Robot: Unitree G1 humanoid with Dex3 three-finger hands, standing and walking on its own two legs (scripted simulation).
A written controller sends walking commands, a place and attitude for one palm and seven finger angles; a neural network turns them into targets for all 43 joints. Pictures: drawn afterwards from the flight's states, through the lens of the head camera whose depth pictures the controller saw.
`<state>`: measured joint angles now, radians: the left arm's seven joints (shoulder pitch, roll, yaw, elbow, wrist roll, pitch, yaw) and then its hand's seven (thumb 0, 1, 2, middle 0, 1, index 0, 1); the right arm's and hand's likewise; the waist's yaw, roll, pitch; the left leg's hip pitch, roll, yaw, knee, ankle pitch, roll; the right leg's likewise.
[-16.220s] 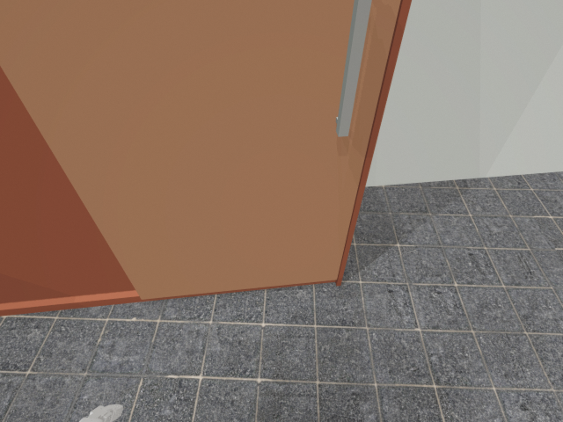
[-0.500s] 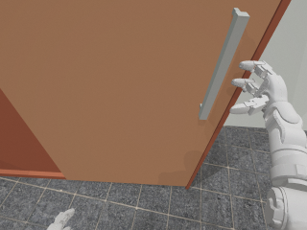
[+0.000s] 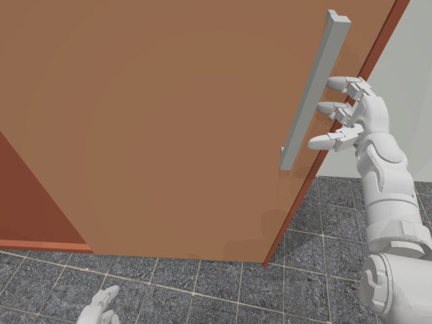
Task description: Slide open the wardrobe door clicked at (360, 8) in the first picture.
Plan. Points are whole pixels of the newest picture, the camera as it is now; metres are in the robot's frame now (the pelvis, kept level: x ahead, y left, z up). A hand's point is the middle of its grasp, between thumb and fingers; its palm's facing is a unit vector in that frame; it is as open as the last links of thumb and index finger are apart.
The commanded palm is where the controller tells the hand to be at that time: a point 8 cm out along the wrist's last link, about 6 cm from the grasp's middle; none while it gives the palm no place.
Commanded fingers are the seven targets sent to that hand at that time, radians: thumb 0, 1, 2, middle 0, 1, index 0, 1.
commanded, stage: feel for the door with the fingertips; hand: right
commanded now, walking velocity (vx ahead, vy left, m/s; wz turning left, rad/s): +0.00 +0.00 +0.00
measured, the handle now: (303, 104) +0.49 -0.12 +0.18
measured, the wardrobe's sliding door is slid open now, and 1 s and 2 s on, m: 0.00 0.00 0.00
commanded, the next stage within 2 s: slide the fingers in behind the handle in 0.04 s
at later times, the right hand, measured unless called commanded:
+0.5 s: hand (334, 122) +0.43 -0.16 +0.19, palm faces -0.02 +1.00 +0.00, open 13.9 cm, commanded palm +0.40 -0.21 +0.18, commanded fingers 0.00 0.50 -0.30 0.30 1.20 0.30 1.20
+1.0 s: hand (313, 120) +0.43 -0.12 +0.19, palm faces -0.03 +1.00 -0.01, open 14.0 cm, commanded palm +0.40 -0.17 +0.18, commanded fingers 0.00 0.50 -0.30 0.30 1.20 0.30 1.20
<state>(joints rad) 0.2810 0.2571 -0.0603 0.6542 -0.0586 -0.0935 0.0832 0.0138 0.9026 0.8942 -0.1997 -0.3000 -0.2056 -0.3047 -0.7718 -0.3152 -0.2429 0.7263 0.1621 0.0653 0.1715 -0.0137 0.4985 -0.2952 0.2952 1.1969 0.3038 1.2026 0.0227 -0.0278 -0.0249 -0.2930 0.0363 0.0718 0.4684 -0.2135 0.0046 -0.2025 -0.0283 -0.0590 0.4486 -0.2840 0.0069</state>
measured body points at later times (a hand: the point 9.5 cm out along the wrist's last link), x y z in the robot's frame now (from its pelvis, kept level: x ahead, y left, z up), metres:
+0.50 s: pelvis -0.01 +0.00 +0.00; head +0.00 +0.01 +0.45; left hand +0.10 +0.25 -0.11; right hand +0.42 -0.22 +0.19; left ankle +0.02 +0.12 -0.74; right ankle -0.03 -0.12 -0.74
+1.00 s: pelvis -0.01 +0.00 +0.00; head +0.00 +0.02 +0.45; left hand +0.12 +0.24 -0.11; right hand +0.42 -0.18 +0.19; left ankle +0.02 +0.12 -0.74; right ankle -0.03 -0.12 -0.74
